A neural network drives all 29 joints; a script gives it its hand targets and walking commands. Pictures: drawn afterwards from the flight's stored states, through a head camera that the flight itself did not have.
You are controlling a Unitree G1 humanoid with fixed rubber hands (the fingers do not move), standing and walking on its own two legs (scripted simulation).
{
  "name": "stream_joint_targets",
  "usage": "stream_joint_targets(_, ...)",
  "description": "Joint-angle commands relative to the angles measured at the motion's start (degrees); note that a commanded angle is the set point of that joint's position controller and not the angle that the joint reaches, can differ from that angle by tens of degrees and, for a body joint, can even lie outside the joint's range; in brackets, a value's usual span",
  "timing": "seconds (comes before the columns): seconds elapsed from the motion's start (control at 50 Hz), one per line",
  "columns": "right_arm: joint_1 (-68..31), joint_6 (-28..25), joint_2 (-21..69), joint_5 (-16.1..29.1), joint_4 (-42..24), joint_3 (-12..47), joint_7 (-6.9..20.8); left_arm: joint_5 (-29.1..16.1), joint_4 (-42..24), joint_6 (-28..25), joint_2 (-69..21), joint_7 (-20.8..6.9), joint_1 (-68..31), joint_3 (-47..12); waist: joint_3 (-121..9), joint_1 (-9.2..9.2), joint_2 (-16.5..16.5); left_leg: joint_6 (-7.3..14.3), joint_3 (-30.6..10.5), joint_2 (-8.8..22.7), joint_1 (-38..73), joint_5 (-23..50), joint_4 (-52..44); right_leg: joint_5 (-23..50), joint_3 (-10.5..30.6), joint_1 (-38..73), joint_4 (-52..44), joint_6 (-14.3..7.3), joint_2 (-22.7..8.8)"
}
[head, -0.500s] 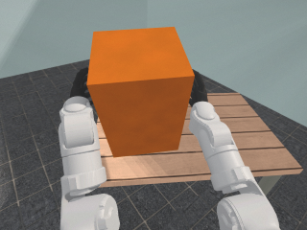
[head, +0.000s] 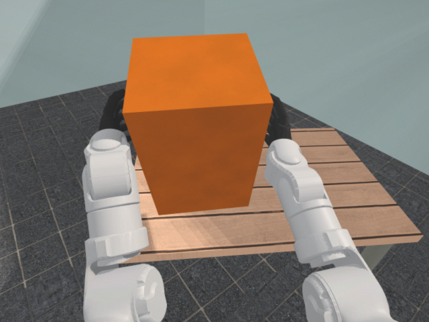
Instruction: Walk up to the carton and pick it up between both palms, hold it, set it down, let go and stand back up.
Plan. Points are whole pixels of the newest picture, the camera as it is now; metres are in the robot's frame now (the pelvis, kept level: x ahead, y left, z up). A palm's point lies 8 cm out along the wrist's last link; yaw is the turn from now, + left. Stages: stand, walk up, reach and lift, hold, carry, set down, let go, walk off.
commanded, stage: hold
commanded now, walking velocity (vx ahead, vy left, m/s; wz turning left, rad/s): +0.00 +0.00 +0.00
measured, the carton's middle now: (198, 133) +0.42 +0.01 +0.20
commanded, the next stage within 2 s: none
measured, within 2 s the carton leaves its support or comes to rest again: neither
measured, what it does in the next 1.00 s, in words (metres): stands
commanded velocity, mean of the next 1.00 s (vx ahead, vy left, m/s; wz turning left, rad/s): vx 0.00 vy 0.00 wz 0.00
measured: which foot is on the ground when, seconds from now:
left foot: down 0.00-1.00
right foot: down 0.00-1.00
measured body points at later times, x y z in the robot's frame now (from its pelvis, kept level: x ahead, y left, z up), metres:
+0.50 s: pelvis -0.01 +0.00 +0.00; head -0.05 +0.03 +0.45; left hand +0.37 +0.16 +0.23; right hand +0.37 -0.12 +0.21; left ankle +0.02 +0.13 -0.75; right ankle +0.06 -0.08 -0.75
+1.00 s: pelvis +0.00 +0.00 +0.00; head -0.05 +0.03 +0.45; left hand +0.37 +0.16 +0.23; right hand +0.37 -0.12 +0.21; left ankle +0.02 +0.13 -0.75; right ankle +0.06 -0.08 -0.75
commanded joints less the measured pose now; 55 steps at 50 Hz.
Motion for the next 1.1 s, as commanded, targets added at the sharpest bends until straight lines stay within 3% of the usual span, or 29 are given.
stream_joint_targets(0.0, -44.41, -3.62, 26.65, 5.95, -18.15, 20.93, 8.62, -8.83, -5.92, -3.26, -22.9, -9.75, -34.4, -23.27, -24.77, 1.16, 4.33, 1.17, 4.44, -3.44, -10.6, 13.01, -4.31, 8.97, 2.75, 21.6, 1.95, 4.98, 0.95)
stream_joint_targets(0.12, -44.29, -3.54, 25.2, 4.61, -17.81, 18.58, 9.36, -8.7, -5.82, -2.64, -23.87, -10.38, -35.12, -23.57, -21.06, 0.56, 5.93, 1.35, 4.47, -2.58, -12.72, 7.88, -6.29, 2.91, 2.55, 20.0, 1.28, 4.3, 1.27)
stream_joint_targets(0.16, -46.17, -4.05, 26.02, 5.15, -20.18, 19.49, 9.49, -10.25, -7.09, -3.11, -24.23, -10.13, -36.6, -25.17, -24.81, 0.01, 5.83, 1.29, 4.32, -2.53, -12.01, 11.06, -5.18, 6.91, 2.54, 21.21, 2.12, 4.33, 1.32)
stream_joint_targets(0.24, -44.21, -3.47, 26.47, 4.51, -18.4, 19.7, 9.33, -10.77, -6.83, -3.59, -24.2, -9.89, -36.59, -25.75, -24.52, -0.43, 5.12, 1.26, 4.22, -2.91, -11.82, 11.99, -5.05, 7.81, 2.64, 20.6, 2.09, 4.36, 1.41)
stream_joint_targets(0.28, -44.4, -3.57, 25.44, 3.48, -16.29, 17.98, 9.67, -10.04, -5.73, -3.5, -24.21, -9.86, -37.08, -25.0, -22.62, -1.06, 5.73, 0.95, 4.01, -2.35, -12.48, 8.28, -5.88, 3.48, 2.25, 19.82, 1.97, 4.0, 1.57)
stream_joint_targets(0.36, -47.13, -4.29, 25.16, 3.03, -16.92, 16.55, 10.24, -10.75, -4.68, -3.59, -24.61, -9.73, -38.49, -25.12, -23.91, -0.47, 6.86, 1.49, 3.78, -2.16, -16.02, 4.28, -7.13, 1.37, 2.36, 20.87, 2.46, 3.91, 1.24)
stream_joint_targets(0.4, -47.89, -4.54, 25.61, 2.38, -16.49, 16.2, 10.55, -10.64, -3.33, -3.98, -24.5, -9.36, -38.75, -24.52, -24.08, -0.19, 5.83, 1.83, 3.51, -1.87, -16.33, 1.81, -7.78, -0.16, 2.05, 20.69, 2.42, 4.2, 1.39)
stream_joint_targets(0.46, -46.6, -4.6, 25.95, 2.17, -14.85, 15.88, 10.65, -10.16, -1.98, -4.37, -24.15, -9.2, -37.88, -23.41, -24.33, 0.04, 5.32, 1.78, 4.1, -2.25, -15.72, 4.4, -6.99, 1.84, 2.51, 20.67, 2.48, 4.23, 1.26)
stream_joint_targets(0.54, -46.24, -4.51, 26.55, 4.49, -17.12, 18.77, 9.91, -11.19, -5.67, -4.65, -24.59, -9.04, -37.91, -24.51, -28.93, -0.23, 4.74, 1.05, 3.87, -2.96, -10.78, 13.52, -3.9, 8.41, 2.45, 21.04, 2.93, 4.62, 1.54)
stream_joint_targets(0.56, -45.66, -4.33, 26.28, 4.68, -17.62, 18.96, 9.66, -11.15, -5.69, -4.58, -24.56, -9.01, -37.33, -24.98, -28.31, -0.81, 4.97, 0.69, 3.6, -2.81, -10.27, 14.25, -3.86, 8.16, 2.63, 20.5, 2.45, 4.39, 1.59)
stream_joint_targets(0.66, -45.37, -3.97, 25.69, 4.83, -16.96, 18.85, 9.56, -9.38, -5.05, -3.67, -23.85, -9.26, -35.72, -23.63, -25.0, 0.55, 5.05, 0.89, 4.1, -2.93, -11.52, 11.93, -4.4, 5.99, 2.73, 20.24, 2.23, 4.43, 1.34)
stream_joint_targets(0.72, -44.02, -3.78, 26.58, 5.89, -18.65, 20.55, 9.28, -10.1, -8.32, -3.69, -24.12, -9.13, -35.82, -25.21, -26.85, 0.16, 5.05, 0.83, 4.31, -2.93, -9.96, 15.37, -3.85, 9.56, 3.08, 20.99, 2.32, 4.62, 1.22)
stream_joint_targets(0.8, -44.0, -3.51, 25.84, 4.84, -17.2, 18.99, 9.31, -8.79, -5.02, -2.59, -23.13, -9.86, -34.19, -23.11, -22.42, 0.6, 4.73, 1.38, 4.5, -3.11, -11.22, 9.33, -5.36, 4.76, 2.84, 19.88, 1.35, 4.52, 0.78)
stream_joint_targets(0.92, -45.15, -4.17, 27.38, 5.45, -20.28, 20.85, 9.28, -10.64, -7.81, -3.55, -23.79, -9.75, -35.89, -25.32, -26.81, 0.63, 4.3, 1.68, 4.7, -3.22, -11.34, 12.68, -4.74, 9.37, 2.82, 22.02, 2.61, 4.86, 1.09)
stream_joint_targets(1.0, -44.46, -3.81, 26.84, 4.26, -18.33, 19.71, 9.32, -10.57, -7.09, -3.7, -23.8, -9.77, -36.35, -25.17, -25.79, 0.16, 4.07, 1.75, 4.59, -3.08, -12.34, 9.24, -5.52, 6.23, 2.65, 21.27, 2.15, 4.64, 1.14)
stream_joint_targets(1.08, -44.57, -3.6, 25.58, 3.41, -15.74, 17.11, 9.97, -10.47, -5.11, -3.48, -24.64, -9.71, -37.52, -24.81, -23.17, -0.47, 6.71, 1.31, 3.7, -2.1, -13.82, 6.02, -6.68, 2.34, 2.19, 19.51, 1.92, 4.03, 1.43)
